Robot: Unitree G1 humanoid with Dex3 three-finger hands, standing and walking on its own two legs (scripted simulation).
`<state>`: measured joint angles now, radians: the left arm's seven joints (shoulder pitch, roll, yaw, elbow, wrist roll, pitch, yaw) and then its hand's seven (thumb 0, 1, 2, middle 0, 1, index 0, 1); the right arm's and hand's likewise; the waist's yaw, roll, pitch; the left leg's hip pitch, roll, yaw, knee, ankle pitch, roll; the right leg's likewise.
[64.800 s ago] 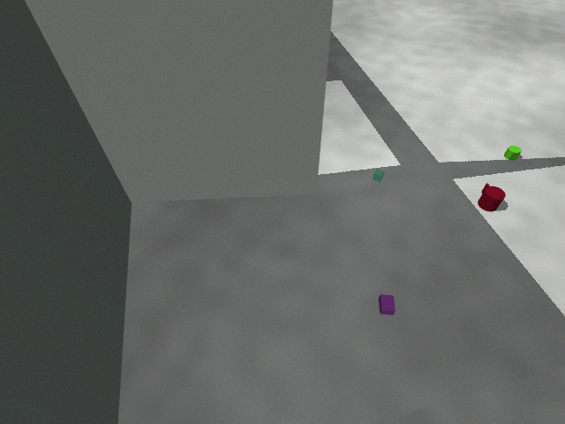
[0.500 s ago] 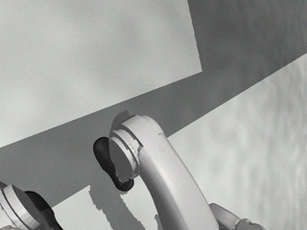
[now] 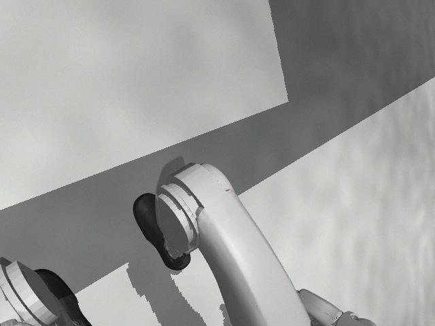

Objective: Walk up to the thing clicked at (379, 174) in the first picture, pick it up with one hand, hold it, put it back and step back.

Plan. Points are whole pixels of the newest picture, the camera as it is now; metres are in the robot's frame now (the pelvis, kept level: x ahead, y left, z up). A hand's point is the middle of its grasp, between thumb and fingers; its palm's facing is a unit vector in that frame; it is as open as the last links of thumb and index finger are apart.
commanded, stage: close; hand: left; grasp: from above
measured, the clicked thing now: out of the picture +0.47 +0.35 -0.31
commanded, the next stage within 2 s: settle in 0.54 s
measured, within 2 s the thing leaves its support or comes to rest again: leaves its support in 1.00 s
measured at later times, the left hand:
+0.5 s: hand out of the picture +0.46 +0.34 -0.29, palm faces -0.24 -0.37 -0.90, open 6.8 cm
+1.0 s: hand out of the picture +0.46 +0.34 -0.28, palm faces -0.21 -0.38 -0.90, open 6.6 cm
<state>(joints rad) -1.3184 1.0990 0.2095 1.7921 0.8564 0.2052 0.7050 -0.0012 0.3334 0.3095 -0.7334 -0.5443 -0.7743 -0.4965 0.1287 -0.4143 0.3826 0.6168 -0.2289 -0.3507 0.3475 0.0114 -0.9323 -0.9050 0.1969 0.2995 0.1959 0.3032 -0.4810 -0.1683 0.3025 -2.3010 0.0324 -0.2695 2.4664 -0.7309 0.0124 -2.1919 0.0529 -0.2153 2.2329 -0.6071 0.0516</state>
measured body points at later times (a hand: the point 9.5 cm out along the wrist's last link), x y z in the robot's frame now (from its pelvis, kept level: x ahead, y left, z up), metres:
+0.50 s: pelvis +0.00 +0.00 +0.00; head +0.32 +0.12 +0.28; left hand +0.47 +0.35 -0.23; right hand +0.02 -0.24 -0.04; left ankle +0.06 +0.12 -0.30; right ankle +0.13 -0.11 -0.30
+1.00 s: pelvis +0.00 +0.00 +0.00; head +0.32 +0.12 +0.29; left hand +0.47 +0.36 -0.23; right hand +0.02 -0.24 -0.04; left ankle +0.06 +0.12 -0.30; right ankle +0.13 -0.11 -0.30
